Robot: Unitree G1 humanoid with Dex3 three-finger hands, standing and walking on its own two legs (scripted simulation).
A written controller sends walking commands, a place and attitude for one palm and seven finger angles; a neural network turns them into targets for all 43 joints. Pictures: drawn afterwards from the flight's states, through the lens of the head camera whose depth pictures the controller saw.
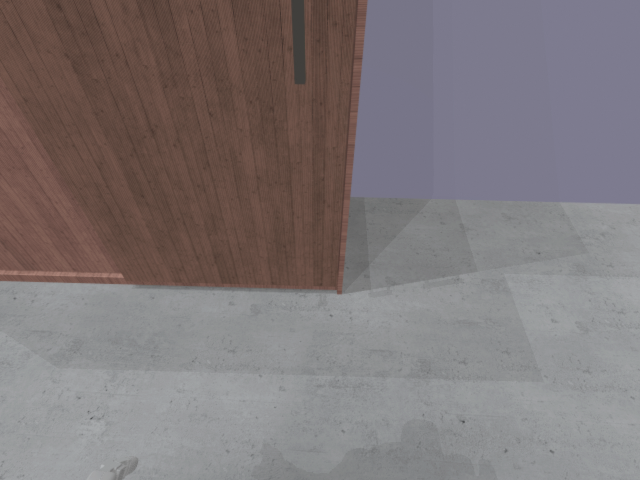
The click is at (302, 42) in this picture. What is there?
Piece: wardrobe's sliding door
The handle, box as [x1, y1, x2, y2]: [291, 0, 305, 83]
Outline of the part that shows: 291,0 294,78 295,83 304,83 305,71 303,0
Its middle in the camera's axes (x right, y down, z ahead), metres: -0.04 -0.43 +0.73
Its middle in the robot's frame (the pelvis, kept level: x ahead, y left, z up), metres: +0.86 +0.10 +0.23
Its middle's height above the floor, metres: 1.00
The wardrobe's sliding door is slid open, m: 0.00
